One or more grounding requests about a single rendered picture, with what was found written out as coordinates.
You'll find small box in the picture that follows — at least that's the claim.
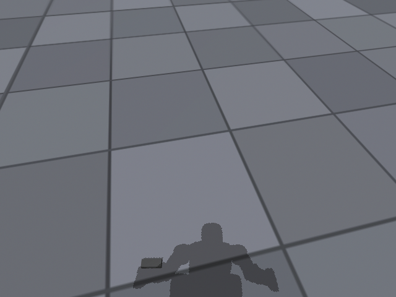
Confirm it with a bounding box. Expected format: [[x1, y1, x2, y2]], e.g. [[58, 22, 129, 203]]
[[141, 259, 162, 269]]

